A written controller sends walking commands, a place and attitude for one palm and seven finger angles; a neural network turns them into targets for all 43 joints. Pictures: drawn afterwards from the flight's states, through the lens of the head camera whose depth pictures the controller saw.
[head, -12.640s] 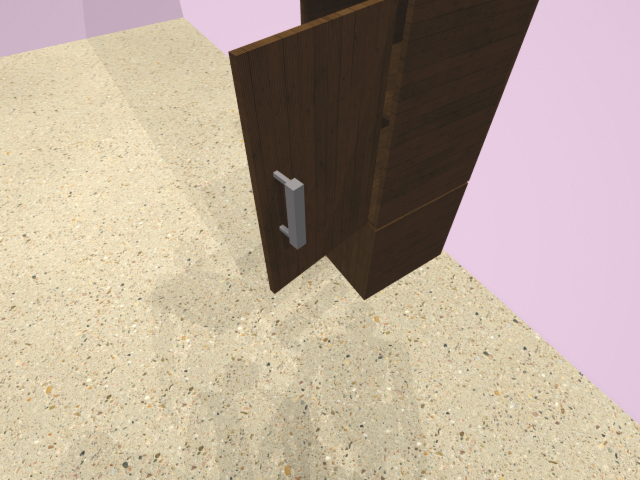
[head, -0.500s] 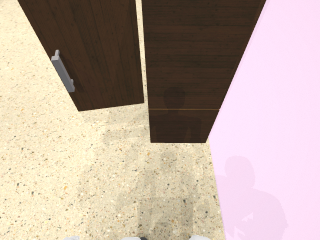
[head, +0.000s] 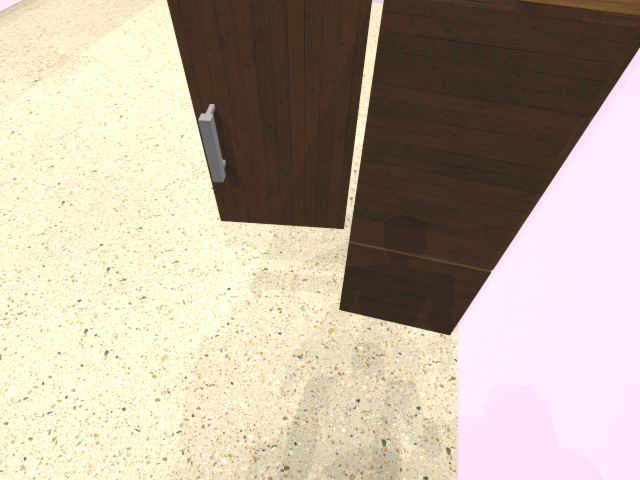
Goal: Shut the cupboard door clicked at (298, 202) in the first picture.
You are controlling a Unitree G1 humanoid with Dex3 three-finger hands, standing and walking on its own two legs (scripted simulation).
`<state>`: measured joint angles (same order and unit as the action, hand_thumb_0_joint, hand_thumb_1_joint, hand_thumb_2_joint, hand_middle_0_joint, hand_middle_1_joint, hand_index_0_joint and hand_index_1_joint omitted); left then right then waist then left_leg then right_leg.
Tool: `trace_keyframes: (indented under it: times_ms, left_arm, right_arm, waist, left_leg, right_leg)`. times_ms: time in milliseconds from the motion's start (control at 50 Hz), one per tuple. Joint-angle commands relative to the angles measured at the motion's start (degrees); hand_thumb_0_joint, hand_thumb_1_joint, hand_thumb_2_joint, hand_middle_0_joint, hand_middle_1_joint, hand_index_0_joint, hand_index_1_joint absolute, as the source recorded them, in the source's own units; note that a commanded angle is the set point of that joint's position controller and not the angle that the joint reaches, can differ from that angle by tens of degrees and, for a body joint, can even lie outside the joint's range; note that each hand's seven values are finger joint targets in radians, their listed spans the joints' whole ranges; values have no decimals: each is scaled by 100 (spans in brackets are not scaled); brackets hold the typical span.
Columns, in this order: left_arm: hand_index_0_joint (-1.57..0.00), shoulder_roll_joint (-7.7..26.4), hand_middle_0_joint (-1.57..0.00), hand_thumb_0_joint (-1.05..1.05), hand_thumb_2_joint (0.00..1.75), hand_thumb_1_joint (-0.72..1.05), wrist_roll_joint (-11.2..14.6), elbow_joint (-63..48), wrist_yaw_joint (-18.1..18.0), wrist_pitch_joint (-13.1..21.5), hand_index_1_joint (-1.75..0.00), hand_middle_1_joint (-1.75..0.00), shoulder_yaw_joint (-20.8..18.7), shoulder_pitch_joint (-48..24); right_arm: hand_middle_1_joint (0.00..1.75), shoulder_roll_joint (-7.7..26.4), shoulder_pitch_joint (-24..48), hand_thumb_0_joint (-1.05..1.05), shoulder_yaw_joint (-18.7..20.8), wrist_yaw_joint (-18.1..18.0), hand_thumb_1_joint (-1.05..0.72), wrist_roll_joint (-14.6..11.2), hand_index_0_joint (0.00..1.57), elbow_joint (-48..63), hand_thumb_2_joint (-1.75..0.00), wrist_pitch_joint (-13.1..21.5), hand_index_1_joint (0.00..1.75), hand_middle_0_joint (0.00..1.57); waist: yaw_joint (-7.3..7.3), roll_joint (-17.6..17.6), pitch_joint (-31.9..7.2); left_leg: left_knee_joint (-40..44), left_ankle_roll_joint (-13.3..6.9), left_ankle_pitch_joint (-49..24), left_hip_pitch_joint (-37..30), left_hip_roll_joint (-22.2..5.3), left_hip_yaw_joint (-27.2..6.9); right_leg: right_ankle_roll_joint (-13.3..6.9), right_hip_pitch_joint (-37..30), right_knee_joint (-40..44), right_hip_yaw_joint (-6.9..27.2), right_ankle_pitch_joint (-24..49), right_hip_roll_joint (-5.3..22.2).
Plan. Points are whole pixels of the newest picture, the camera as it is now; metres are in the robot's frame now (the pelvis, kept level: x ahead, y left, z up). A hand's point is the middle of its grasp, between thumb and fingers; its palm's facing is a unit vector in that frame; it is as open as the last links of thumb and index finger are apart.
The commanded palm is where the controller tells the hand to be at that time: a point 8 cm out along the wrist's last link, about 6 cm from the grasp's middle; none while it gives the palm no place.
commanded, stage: take the last steps up to it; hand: left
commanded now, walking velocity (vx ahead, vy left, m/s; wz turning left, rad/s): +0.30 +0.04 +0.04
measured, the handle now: (215, 144) +0.75 +0.31 -0.06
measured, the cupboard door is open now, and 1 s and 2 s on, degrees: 100 100 100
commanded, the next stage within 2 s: come to a stop and stand still in 0.72 s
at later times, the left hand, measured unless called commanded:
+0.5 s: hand (226, 415) +0.23 +0.17 -0.17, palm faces -0.04 -0.98 -0.22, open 7.4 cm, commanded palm none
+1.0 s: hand (235, 415) +0.23 +0.16 -0.20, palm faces +0.09 -0.99 -0.13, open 7.3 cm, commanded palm none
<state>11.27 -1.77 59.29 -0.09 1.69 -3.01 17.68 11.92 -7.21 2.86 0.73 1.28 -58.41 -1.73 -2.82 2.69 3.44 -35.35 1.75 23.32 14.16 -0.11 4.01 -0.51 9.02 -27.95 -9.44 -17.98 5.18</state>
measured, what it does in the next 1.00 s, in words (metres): walks ahead: left foot, then right foot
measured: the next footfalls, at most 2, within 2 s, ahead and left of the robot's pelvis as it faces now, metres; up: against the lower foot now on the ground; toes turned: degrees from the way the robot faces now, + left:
left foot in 0.04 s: +0.03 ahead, +0.12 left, +0.00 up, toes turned +4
right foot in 0.48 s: +0.23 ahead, -0.11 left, +0.00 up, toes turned -9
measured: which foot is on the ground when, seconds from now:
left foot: up 0.00-0.02, down 0.04-0.48, up 0.50-0.90, down 0.92-1.00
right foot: down 0.00-0.04, up 0.06-0.46, down 0.48-0.94, up 0.96-1.00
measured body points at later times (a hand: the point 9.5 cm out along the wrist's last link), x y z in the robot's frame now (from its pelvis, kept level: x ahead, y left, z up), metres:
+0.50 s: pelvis +0.13 -0.01 -0.02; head +0.17 -0.03 +0.43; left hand +0.23 +0.22 -0.16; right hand +0.02 -0.22 -0.17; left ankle +0.00 +0.12 -0.73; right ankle +0.19 -0.11 -0.74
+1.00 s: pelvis +0.27 +0.01 -0.01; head +0.30 +0.03 +0.44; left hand +0.23 +0.21 -0.18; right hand +0.38 -0.22 -0.15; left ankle +0.32 +0.11 -0.74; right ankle +0.20 -0.11 -0.74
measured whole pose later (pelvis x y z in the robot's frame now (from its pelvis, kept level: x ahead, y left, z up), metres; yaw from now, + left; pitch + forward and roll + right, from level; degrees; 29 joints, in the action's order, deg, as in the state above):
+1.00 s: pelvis +0.27 +0.01 -0.01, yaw -1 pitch -1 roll +1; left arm 8.0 -0.5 65.7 -1.9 0.7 -1.2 18.0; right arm 7.7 -5.6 0.7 -1.7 1.1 -60.2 1.9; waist -3.0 4.1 4.0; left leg -31.4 -1.8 12.2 18.3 -0.9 6.2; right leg 0.7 7.8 -33.5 -5.5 -26.0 3.5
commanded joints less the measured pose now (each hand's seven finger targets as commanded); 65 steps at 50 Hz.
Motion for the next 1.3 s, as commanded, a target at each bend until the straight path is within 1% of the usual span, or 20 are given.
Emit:
trace_keyframes:
  times_ms: [0,20,40,140,340,420,440,460,480,540,620,840,860,900,920,1000,1080,1220,1260,1280]
  left_arm:
    - [-20,612,-20,0,90,90,115,-302,26,14,-30,-30,-112,-231]
    - [-20,317,-20,0,90,90,103,-528,48,29,-30,-30,-27,-483]
    - [-20,468,-20,0,90,90,52,-661,36,39,-30,-30,-21,-936]
    - [-20,432,-20,0,90,90,17,-262,133,-28,-30,-30,-63,-414]
    - [-20,193,-20,0,90,90,66,-584,152,4,-30,-30,-14,-1215]
    - [-20,329,-20,0,90,90,47,-245,143,60,-30,-30,-120,-183]
    - [-20,694,-20,0,90,90,22,-24,97,139,-30,-30,-223,586]
    - [-20,1304,-20,0,90,90,7,217,20,184,-30,-30,-381,1411]
    - [-20,1329,-20,0,90,90,114,248,-20,178,-30,-30,-342,1507]
    - [-20,591,-20,0,90,90,129,-99,-88,194,-30,-30,-164,136]
    - [-20,234,-20,0,90,90,83,-44,-90,319,-30,-30,-25,-59]
    - [-20,417,-20,0,90,90,64,320,-124,222,-30,-30,-13,52]
    - [-20,339,-20,0,90,90,86,333,-158,184,-30,-30,27,107]
    - [-20,-9,-20,0,90,90,178,360,-242,94,-30,-30,151,470]
    - [-20,-63,-20,0,90,90,149,366,-283,12,-30,-30,170,528]
    - [-20,300,-20,0,90,90,111,254,-249,-327,-30,-30,53,371]
    - [-20,318,-20,0,90,90,89,-53,-196,-473,-30,-30,-103,138]
    - [-20,155,-20,0,90,90,54,-335,-109,-458,-30,-30,-149,266]
    - [-20,339,-20,0,90,90,35,-231,-113,-398,-30,-30,-182,712]
    - [-20,774,-20,0,90,90,-48,-292,-142,-342,-30,-30,-214,648]
  right_arm:
    - [30,808,-1163,0,177,-78,-90,17,20,-9,-90,305,30,20]
    - [30,1233,-1707,0,262,-119,-90,76,20,-64,-90,286,30,20]
    - [30,1216,-1826,0,229,-156,-90,47,20,-88,-90,234,30,20]
    - [30,602,-1092,0,7,-217,-90,-1,20,105,-90,450,30,20]
    - [30,530,-1821,0,33,-221,-90,43,20,-362,-90,537,30,20]
    - [30,566,-1705,0,26,-221,-90,18,20,-475,-90,495,30,20]
    - [30,429,-1714,0,19,-183,-90,-46,20,-430,-90,513,30,20]
    - [30,153,-1807,0,-9,-152,-90,-114,20,-272,-90,545,30,20]
    - [30,324,-1437,0,23,-154,-90,-108,20,-169,-90,519,30,20]
    - [30,61,-1138,0,68,-124,-90,-35,20,-227,-90,402,30,20]
    - [30,-211,-1422,0,4,-77,-90,8,20,-375,-90,234,30,20]
    - [30,-132,-562,0,-44,-75,-90,-16,20,-102,-90,399,30,20]
    - [30,23,-842,0,-47,-105,-90,-4,20,-190,-90,447,30,20]
    - [30,625,-1210,0,13,-257,-90,-35,20,-277,-90,455,30,20]
    - [30,708,-1153,0,38,-290,-90,-58,20,-304,-90,367,30,20]
    - [30,734,-730,0,51,-478,-90,-72,20,-167,-90,194,30,20]
    - [30,958,-534,0,226,-505,-90,-24,20,53,-90,86,30,20]
    - [30,924,29,0,281,-335,-90,51,20,293,-90,30,30,20]
    - [30,789,30,0,266,-279,-90,-1,20,331,-90,-13,30,20]
    - [30,423,-101,0,222,-234,-90,-61,20,383,-90,-63,30,20]
  waist:
    - [673,-1004,-189]
    - [886,-2198,-110]
    - [940,-1506,199]
    - [325,-927,467]
    - [473,-723,434]
    - [-61,-516,5]
    - [-384,115,-430]
    - [-590,1506,-1031]
    - [-607,1113,-993]
    - [17,160,-149]
    - [369,375,-80]
    - [304,344,-111]
    - [386,30,-380]
    - [387,-1064,-1102]
    - [396,-1012,-923]
    - [365,-1688,-499]
    - [369,-729,-880]
    - [158,-1333,-694]
    - [-68,-605,-620]
    - [-21,868,-436]
  left_leg:
    - [1710,-486,-54,-1981,-804,-1133]
    - [2399,-1087,203,-2122,-1984,-2661]
    - [2551,-1438,139,-1575,-2231,-2772]
    - [2750,-1189,-752,-840,-1454,-1530]
    - [2421,-1257,-2291,-1031,-1469,-768]
    - [1087,-899,-2504,-449,-1021,-326]
    - [-185,-666,-2175,368,-606,-74]
    - [-1986,-340,110,1698,160,332]
    - [-3261,-324,1078,1948,60,-195]
    - [-3424,-257,-200,1855,-561,-598]
    - [-2354,-32,-662,1328,-587,-282]
    - [696,41,-1667,107,-183,46]
    - [1067,-27,-2905,-518,-276,-86]
    - [637,-719,-6507,-1702,-1659,-1131]
    - [871,-978,-6375,-1355,-1931,-1079]
    - [1339,-1156,-6520,-928,-1996,-1213]
    - [1275,-1474,-5345,-859,-2254,-1236]
    - [1698,-951,-1317,396,-1792,-975]
    - [1076,-567,-442,1089,-1260,-667]
    - [55,-179,303,1393,-471,-102]
  right_leg:
    - [-99,1924,-508,508,-828,342]
    - [112,2751,-1987,-44,-1468,-204]
    - [-18,2870,-2740,489,-1466,-61]
    - [-16,2681,-3467,838,-67,124]
    - [-14,1980,-1281,446,211,16]
    - [-166,-26,-330,193,655,-388]
    - [-375,-1423,14,905,534,69]
    - [-993,-2590,693,3168,843,1759]
    - [-1331,-2170,1214,3760,1143,2213]
    - [-1024,-386,1475,2365,915,1625]
    - [-858,251,1624,1045,2240,1124]
    - [-600,-94,663,736,3132,904]
    - [-355,-29,139,553,3084,603]
    - [107,580,-418,358,505,16]
    - [119,416,-617,479,-886,-82]
    - [188,911,-1862,793,-1488,-92]
    - [169,1422,-3090,1058,-1456,-230]
    - [97,489,-1462,676,-716,-302]
    - [59,-452,111,734,163,-258]
    - [-198,-188,1211,1909,-256,608]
